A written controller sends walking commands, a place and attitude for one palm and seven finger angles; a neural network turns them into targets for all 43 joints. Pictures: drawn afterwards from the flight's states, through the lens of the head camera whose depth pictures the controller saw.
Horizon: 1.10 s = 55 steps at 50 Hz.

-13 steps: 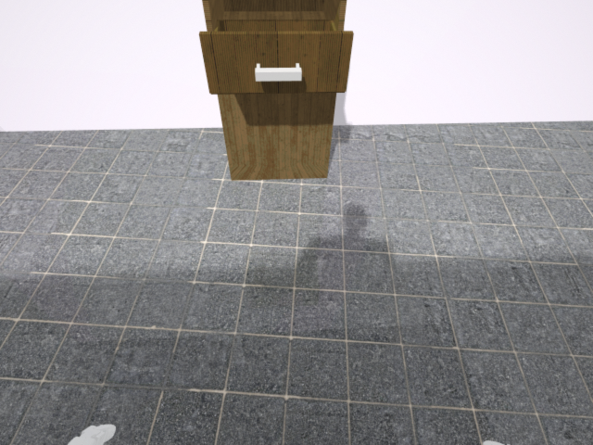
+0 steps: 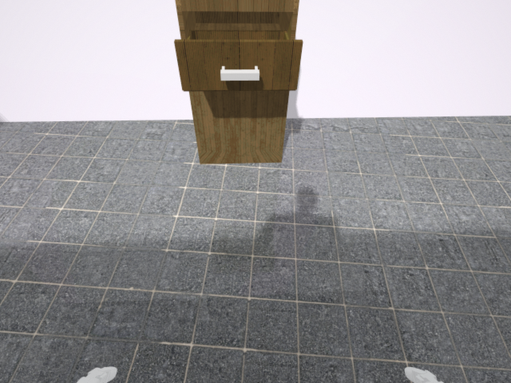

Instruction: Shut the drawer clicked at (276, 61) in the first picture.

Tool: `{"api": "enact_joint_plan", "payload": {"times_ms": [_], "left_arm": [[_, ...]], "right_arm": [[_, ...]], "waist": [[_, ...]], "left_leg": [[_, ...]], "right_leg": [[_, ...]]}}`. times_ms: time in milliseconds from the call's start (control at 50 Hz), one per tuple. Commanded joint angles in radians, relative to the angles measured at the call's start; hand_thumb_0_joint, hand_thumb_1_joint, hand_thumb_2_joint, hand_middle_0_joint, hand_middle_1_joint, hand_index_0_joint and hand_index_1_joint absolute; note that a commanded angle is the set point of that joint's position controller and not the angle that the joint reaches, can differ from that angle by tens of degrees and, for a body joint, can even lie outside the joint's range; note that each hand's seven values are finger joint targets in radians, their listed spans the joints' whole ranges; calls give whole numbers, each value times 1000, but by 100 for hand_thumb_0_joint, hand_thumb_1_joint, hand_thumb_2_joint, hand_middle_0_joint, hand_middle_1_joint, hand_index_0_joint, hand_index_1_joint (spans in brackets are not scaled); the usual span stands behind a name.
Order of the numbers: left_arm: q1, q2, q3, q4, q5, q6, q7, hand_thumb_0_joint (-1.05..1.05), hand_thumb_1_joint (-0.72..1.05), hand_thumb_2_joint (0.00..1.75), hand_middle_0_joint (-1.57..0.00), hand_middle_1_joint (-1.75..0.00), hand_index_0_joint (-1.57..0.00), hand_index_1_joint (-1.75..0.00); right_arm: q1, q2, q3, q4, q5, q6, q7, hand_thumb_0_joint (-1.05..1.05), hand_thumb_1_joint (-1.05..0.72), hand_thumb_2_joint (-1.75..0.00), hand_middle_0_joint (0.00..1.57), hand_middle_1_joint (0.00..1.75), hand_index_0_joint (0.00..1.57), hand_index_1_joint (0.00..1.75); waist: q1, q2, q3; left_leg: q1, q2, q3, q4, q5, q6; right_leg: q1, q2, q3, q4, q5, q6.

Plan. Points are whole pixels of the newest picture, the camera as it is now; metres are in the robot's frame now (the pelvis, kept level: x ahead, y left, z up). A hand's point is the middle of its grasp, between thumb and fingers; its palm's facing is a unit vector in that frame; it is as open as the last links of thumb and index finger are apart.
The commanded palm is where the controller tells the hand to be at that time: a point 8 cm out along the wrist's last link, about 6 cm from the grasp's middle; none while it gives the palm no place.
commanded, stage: stand and wait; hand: left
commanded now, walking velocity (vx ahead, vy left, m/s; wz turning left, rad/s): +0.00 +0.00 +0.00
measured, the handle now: (239, 71) +1.10 +0.13 -0.04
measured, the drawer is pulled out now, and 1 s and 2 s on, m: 0.29 0.29 0.29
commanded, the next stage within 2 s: look at it before walking up in 0.60 s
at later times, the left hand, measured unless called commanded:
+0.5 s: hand out of the picture +0.06 +0.23 -0.15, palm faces -0.02 -0.94 -0.34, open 7.4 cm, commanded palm none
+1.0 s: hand out of the picture +0.06 +0.22 -0.15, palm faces -0.03 -0.94 -0.33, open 7.4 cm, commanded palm none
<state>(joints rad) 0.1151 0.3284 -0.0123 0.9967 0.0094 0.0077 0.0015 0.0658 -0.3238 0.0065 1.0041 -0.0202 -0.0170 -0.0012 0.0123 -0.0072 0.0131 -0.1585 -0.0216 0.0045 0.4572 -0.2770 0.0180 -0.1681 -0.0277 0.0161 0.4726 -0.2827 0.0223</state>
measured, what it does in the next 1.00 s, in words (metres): stands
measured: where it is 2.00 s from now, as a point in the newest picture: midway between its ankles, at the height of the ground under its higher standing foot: outside the picture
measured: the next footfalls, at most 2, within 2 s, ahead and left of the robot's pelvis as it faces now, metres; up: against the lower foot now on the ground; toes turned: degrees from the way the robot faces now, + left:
right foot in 1.70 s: +0.10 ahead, -0.14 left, +0.00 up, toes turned -13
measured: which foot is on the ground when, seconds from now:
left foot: down 0.00-1.00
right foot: down 0.00-1.00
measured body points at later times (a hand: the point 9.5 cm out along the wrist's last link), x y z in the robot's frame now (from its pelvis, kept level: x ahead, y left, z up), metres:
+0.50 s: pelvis -0.02 -0.02 +0.00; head -0.01 -0.02 +0.45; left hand +0.06 +0.28 -0.13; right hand +0.05 -0.32 -0.13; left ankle -0.02 +0.11 -0.74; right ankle -0.02 -0.13 -0.74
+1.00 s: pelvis -0.02 -0.02 +0.01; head -0.02 -0.02 +0.46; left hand +0.06 +0.27 -0.13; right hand +0.05 -0.32 -0.13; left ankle -0.02 +0.11 -0.74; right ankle -0.02 -0.13 -0.74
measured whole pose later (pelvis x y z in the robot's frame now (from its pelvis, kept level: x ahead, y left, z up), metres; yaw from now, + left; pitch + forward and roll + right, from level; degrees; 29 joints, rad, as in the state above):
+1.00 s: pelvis -0.02 -0.02 +0.01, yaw -1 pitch -2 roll +0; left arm 0.14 0.33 0.00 1.08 0.01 0.00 0.00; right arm 0.13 -0.34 0.01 1.11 -0.01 -0.02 0.00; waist 0.00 0.00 0.03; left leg -0.14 0.02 0.00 0.38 -0.20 -0.02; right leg -0.16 0.01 0.01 0.40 -0.21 -0.01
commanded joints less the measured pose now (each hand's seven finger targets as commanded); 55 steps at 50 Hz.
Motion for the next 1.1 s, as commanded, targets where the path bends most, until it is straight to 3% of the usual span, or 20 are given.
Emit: {"api": "enact_joint_plan", "payload": {"times_ms": [0,640,1080], "left_arm": [[-37,216,52,-62,3,-28,13,0,90,90,-20,-30,-20,-30],[-28,218,47,15,1,-34,10,0,90,90,-20,-30,-20,-30],[-11,214,47,21,1,-39,11,0,90,90,-20,-30,-20,-30]], "right_arm": [[-43,-213,-50,-58,7,-20,-14,0,-90,-90,20,30,20,30],[10,-214,-38,39,11,-16,-11,0,-90,-90,20,30,20,30],[13,-211,-36,45,12,-18,-12,0,-90,-90,20,30,20,30]], "waist": [[-12,8,-74],[-14,-6,-23],[-12,0,-51]], "left_leg": [[22,124,-94,-82,286,26],[6,134,-99,-143,144,9],[34,140,-97,-142,196,5]], "right_leg": [[27,-83,68,-63,267,-51],[-2,-86,112,-155,128,-56],[21,-88,109,-155,201,-56]]}}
